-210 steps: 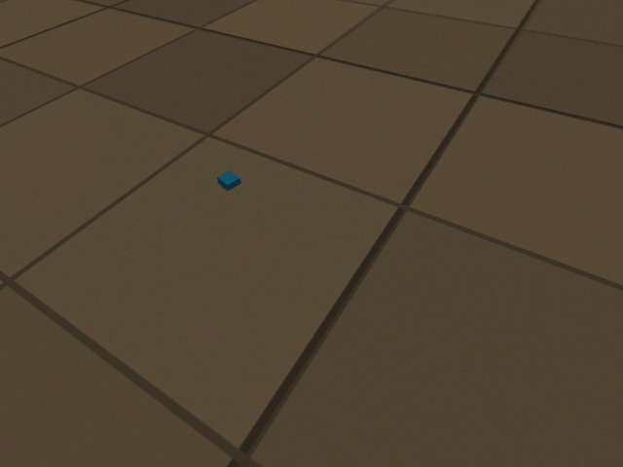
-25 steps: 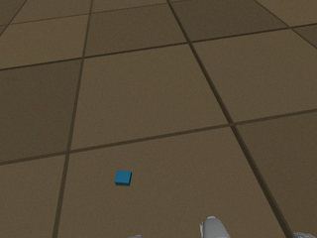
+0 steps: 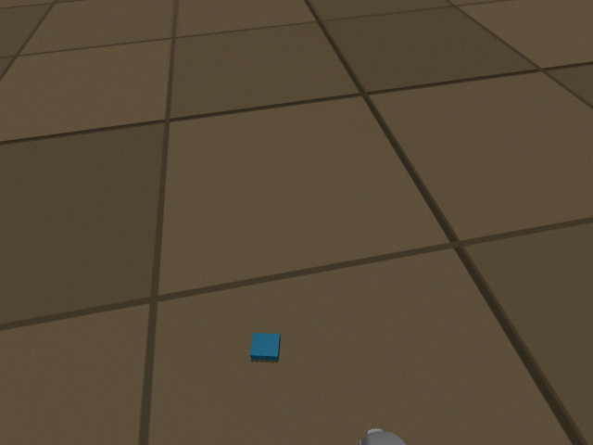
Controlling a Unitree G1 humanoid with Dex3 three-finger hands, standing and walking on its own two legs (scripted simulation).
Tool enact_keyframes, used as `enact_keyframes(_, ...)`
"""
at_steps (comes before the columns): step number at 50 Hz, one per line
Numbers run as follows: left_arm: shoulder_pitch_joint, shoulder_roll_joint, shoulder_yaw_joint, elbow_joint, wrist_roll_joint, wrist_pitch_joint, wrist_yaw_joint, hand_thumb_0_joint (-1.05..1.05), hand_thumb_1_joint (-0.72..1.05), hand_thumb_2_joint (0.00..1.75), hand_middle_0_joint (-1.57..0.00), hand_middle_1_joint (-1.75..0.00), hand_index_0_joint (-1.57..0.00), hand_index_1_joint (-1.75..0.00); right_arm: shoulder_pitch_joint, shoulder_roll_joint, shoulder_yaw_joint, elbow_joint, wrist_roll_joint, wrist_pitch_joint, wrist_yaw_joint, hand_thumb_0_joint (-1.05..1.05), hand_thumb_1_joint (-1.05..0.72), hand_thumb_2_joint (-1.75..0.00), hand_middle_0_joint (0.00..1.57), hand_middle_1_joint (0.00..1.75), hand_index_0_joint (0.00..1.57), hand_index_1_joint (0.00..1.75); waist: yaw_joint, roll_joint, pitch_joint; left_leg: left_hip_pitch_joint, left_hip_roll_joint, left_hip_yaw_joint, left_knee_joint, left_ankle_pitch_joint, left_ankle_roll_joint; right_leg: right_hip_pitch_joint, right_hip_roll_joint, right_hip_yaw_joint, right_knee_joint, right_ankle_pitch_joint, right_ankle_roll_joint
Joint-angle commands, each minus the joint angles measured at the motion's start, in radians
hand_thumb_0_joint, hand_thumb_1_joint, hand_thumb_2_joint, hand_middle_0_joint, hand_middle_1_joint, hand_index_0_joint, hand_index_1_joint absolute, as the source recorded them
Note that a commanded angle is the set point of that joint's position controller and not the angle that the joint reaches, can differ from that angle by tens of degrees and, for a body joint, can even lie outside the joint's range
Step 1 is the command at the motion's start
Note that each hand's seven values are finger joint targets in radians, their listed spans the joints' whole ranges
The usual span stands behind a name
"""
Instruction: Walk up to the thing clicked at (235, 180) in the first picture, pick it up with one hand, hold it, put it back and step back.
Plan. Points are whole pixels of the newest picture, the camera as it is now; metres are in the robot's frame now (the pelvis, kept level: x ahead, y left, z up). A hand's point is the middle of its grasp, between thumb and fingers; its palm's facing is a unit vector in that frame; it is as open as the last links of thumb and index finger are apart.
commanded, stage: walk up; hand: left
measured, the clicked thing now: (265, 346) +0.56 +0.14 -0.72
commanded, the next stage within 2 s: stand in 1.62 s
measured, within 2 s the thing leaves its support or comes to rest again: neither
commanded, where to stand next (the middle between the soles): +0.12 -0.05 m, yaw -2 degrees
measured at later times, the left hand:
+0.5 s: hand out of the picture +0.13 +0.21 -0.13, palm faces -0.09 -0.94 -0.33, open 7.3 cm
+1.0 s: hand out of the picture +0.12 +0.21 -0.11, palm faces -0.03 -0.95 -0.32, open 7.4 cm
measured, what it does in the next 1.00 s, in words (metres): steps on the spot: right foot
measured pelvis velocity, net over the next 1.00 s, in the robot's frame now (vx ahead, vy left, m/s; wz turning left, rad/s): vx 0.01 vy -0.03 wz -0.05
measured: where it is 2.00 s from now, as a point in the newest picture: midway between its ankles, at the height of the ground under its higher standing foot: outside the picture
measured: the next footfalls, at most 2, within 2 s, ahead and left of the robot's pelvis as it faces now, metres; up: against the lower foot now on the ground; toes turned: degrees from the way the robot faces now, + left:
right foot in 0.32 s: +0.05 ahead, -0.16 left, +0.00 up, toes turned -3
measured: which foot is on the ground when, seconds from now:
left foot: down 0.00-1.00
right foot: up 0.00-0.30, down 0.32-1.00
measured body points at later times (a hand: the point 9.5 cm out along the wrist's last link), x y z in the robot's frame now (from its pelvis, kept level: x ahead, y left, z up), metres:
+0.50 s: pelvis +0.00 -0.03 +0.02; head +0.03 -0.03 +0.47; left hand +0.14 +0.26 -0.11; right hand +0.04 -0.35 -0.10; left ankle +0.01 +0.12 -0.70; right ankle +0.01 -0.16 -0.70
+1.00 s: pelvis +0.01 -0.03 +0.04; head +0.02 -0.03 +0.49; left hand +0.12 +0.26 -0.09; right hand +0.06 -0.35 -0.09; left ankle +0.01 +0.12 -0.70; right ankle +0.01 -0.16 -0.70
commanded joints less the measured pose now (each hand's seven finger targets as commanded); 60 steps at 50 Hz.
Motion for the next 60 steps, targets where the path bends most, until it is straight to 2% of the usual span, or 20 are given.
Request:
enact_keyframes(1,-0.019,0.210,0.064,-0.033,-0.021,-0.014,-0.001,0.00,0.90,0.90,-0.20,-0.30,-0.20,-0.30,0.013,-0.327,-0.085,-0.041,0.006,-0.073,-0.055,0.00,-0.90,-0.90,0.20,0.30,0.20,0.30,0.005,0.089,-0.004,0.121,0.301,-0.427,-0.409,0.319,0.113,-0.141,-0.005,0.067,0.073,0.024,0.001)
enact_keyframes(4,-0.057,0.196,0.064,-0.039,-0.016,-0.004,-0.009,0.00,0.90,0.90,-0.20,-0.30,-0.20,-0.30,0.052,-0.301,-0.085,-0.020,0.003,-0.078,-0.067,0.00,-0.90,-0.90,0.20,0.30,0.20,0.30,-0.013,0.122,-0.061,0.271,0.293,-0.349,-0.341,0.646,0.110,-0.140,0.001,0.058,0.050,0.003,0.009)
enact_keyframes(5,-0.070,0.193,0.062,-0.039,-0.014,0.000,-0.010,0.00,0.90,0.90,-0.20,-0.30,-0.20,-0.30,0.056,-0.297,-0.084,-0.020,0.004,-0.079,-0.071,0.00,-0.90,-0.90,0.20,0.30,0.20,0.30,-0.015,0.127,-0.062,0.267,0.292,-0.325,-0.332,0.698,0.117,-0.128,-0.001,0.052,0.051,0.011,0.009)
enact_keyframes(9,-0.102,0.171,0.047,-0.045,-0.019,0.001,-0.018,0.00,0.90,0.90,-0.20,-0.30,-0.20,-0.30,0.069,-0.276,-0.074,-0.019,0.004,-0.081,-0.075,0.00,-0.90,-0.90,0.20,0.30,0.20,0.30,-0.030,0.158,-0.104,0.312,0.275,-0.244,-0.306,0.842,0.130,-0.055,-0.009,-0.016,-0.066,0.013,0.004)
enact_keyframes(12,-0.092,0.158,0.039,-0.032,-0.020,-0.005,-0.023,0.00,0.90,0.90,-0.20,-0.30,-0.20,-0.30,0.034,-0.279,-0.066,-0.030,0.007,-0.073,-0.070,0.00,-0.90,-0.90,0.20,0.30,0.20,0.30,-0.018,0.184,-0.135,0.269,0.263,-0.200,-0.275,0.836,0.148,0.062,-0.013,-0.082,-0.197,0.044,-0.004)
enact_keyframes(14,-0.075,0.156,0.042,-0.009,-0.019,-0.011,-0.025,0.00,0.90,0.90,-0.20,-0.30,-0.20,-0.30,0.006,-0.276,-0.055,-0.036,0.010,-0.064,-0.063,0.00,-0.90,-0.90,0.20,0.30,0.20,0.30,0.000,0.167,-0.136,0.166,0.227,-0.151,-0.244,0.776,0.124,0.206,0.014,-0.115,-0.342,0.119,-0.014)
enact_keyframes(15,-0.042,0.156,0.041,0.007,-0.017,-0.017,-0.024,0.00,0.90,0.90,-0.20,-0.30,-0.20,-0.30,-0.026,-0.276,-0.049,-0.039,0.015,-0.059,-0.059,0.00,-0.90,-0.90,0.20,0.30,0.20,0.30,0.027,0.148,-0.141,0.107,0.211,-0.122,-0.219,0.701,0.098,0.298,0.012,-0.118,-0.459,0.251,-0.023)
enact_keyframes(16,-0.027,0.206,0.053,0.015,-0.007,-0.027,-0.020,0.00,0.90,0.90,-0.20,-0.30,-0.20,-0.30,-0.024,-0.247,-0.039,-0.043,0.024,-0.057,-0.056,0.00,-0.90,-0.90,0.20,0.30,0.20,0.30,0.034,0.080,-0.167,0.029,0.182,-0.100,-0.171,0.612,0.055,0.410,-0.037,-0.040,-0.470,0.396,-0.044)
enact_keyframes(17,-0.026,0.270,0.067,0.008,-0.001,-0.037,-0.018,0.00,0.90,0.90,-0.20,-0.30,-0.20,-0.30,-0.012,-0.207,-0.028,-0.049,0.033,-0.057,-0.054,0.00,-0.90,-0.90,0.20,0.30,0.20,0.30,0.028,-0.059,-0.196,-0.087,0.105,-0.055,-0.092,0.417,0.003,0.484,-0.157,0.169,-0.469,0.494,-0.104)
enact_keyframes(18,-0.071,0.276,0.060,0.003,-0.021,-0.035,-0.021,0.00,0.90,0.90,-0.20,-0.30,-0.20,-0.30,-0.046,-0.198,-0.026,-0.037,0.035,-0.054,-0.059,0.00,-0.90,-0.90,0.20,0.30,0.20,0.30,0.018,-0.111,-0.206,0.015,0.040,0.007,-0.079,0.098,-0.004,0.348,-0.259,0.233,-0.490,0.480,-0.199)
enact_keyframes(19,-0.116,0.256,0.053,-0.012,-0.020,-0.035,-0.025,0.00,0.90,0.90,-0.20,-0.30,-0.20,-0.30,-0.026,-0.203,-0.029,-0.007,0.031,-0.053,-0.059,0.00,-0.90,-0.90,0.20,0.30,0.20,0.30,-0.006,-0.116,-0.181,0.063,0.035,0.005,-0.119,0.027,-0.004,0.295,-0.262,0.223,-0.482,0.464,-0.205)
enact_keyframes(21,-0.176,0.230,0.038,-0.019,-0.019,-0.028,-0.026,0.00,0.90,0.90,-0.20,-0.30,-0.20,-0.30,-0.009,-0.211,-0.028,0.034,0.025,-0.062,-0.049,0.00,-0.90,-0.90,0.20,0.30,0.20,0.30,-0.027,-0.114,-0.139,0.129,0.047,-0.006,-0.259,0.132,0.006,0.213,-0.175,0.105,-0.453,0.391,-0.124)
enact_keyframes(23,-0.186,0.196,0.035,-0.006,-0.020,-0.022,-0.029,0.00,0.90,0.90,-0.20,-0.30,-0.20,-0.30,-0.037,-0.254,-0.033,0.049,0.015,-0.068,-0.044,0.00,-0.90,-0.90,0.20,0.30,0.20,0.30,-0.014,-0.064,-0.089,0.114,0.144,-0.145,-0.348,0.218,0.052,0.170,-0.075,0.015,-0.400,0.324,-0.042)
enact_keyframes(24,-0.173,0.193,0.035,0.012,-0.017,-0.022,-0.029,0.00,0.90,0.90,-0.20,-0.30,-0.20,-0.30,-0.051,-0.267,-0.031,0.057,0.014,-0.069,-0.043,0.00,-0.90,-0.90,0.20,0.30,0.20,0.30,0.000,-0.047,-0.094,0.088,0.183,-0.183,-0.362,0.234,0.073,0.205,-0.060,0.004,-0.387,0.314,-0.032)
enact_keyframes(26,-0.148,0.190,0.036,0.037,-0.018,-0.028,-0.030,0.00,0.90,0.90,-0.20,-0.30,-0.20,-0.30,-0.089,-0.256,-0.019,0.063,0.017,-0.070,-0.041,0.00,-0.90,-0.90,0.20,0.30,0.20,0.30,0.015,-0.037,-0.114,0.067,0.164,-0.135,-0.352,0.276,0.062,0.281,-0.070,0.019,-0.430,0.335,-0.044)
enact_keyframes(29,-0.195,0.192,0.037,0.044,-0.027,-0.031,-0.033,0.00,0.90,0.90,-0.20,-0.30,-0.20,-0.30,-0.099,-0.212,-0.007,0.089,0.016,-0.063,-0.038,0.00,-0.90,-0.90,0.20,0.30,0.20,0.30,-0.006,-0.067,-0.096,0.088,0.079,-0.032,-0.340,0.245,0.012,0.262,-0.115,0.074,-0.519,0.319,-0.066)
enact_keyframes(32,-0.212,0.175,0.030,0.057,-0.027,-0.026,-0.036,0.00,0.90,0.90,-0.20,-0.30,-0.20,-0.30,-0.120,-0.209,-0.006,0.108,0.010,-0.059,-0.033,0.00,-0.90,-0.90,0.20,0.30,0.20,0.30,-0.001,-0.053,-0.077,0.122,0.093,-0.047,-0.399,0.198,0.018,0.226,-0.100,0.052,-0.557,0.221,-0.043)
enact_keyframes(36,-0.224,0.171,0.030,0.075,-0.021,-0.025,-0.038,0.00,0.90,0.90,-0.20,-0.30,-0.20,-0.30,-0.122,-0.194,-0.005,0.131,0.010,-0.056,-0.032,0.00,-0.90,-0.90,0.20,0.30,0.20,0.30,-0.004,-0.099,-0.093,0.157,0.090,-0.030,-0.417,0.209,0.011,0.238,-0.104,0.065,-0.619,0.159,-0.041)
enact_keyframes(49,-0.197,0.150,0.026,0.108,-0.024,-0.022,-0.040,0.00,0.90,0.90,-0.20,-0.30,-0.20,-0.30,-0.157,-0.202,-0.001,0.145,0.011,-0.063,-0.032,0.00,-0.90,-0.90,0.20,0.30,0.20,0.30,0.009,-0.020,-0.148,0.212,0.133,-0.049,-0.493,0.391,0.008,0.347,-0.089,-0.006,-0.602,0.409,-0.011)
enact_keyframes(60,-0.178,0.150,0.022,0.126,-0.024,-0.019,-0.037,0.00,0.90,0.90,-0.20,-0.30,-0.20,-0.30,-0.175,-0.195,-0.005,0.147,0.012,-0.056,-0.034,0.00,-0.90,-0.90,0.20,0.30,0.20,0.30,0.007,0.000,-0.140,0.228,0.146,-0.050,-0.521,0.448,0.005,0.371,-0.084,-0.021,-0.618,0.452,0.002)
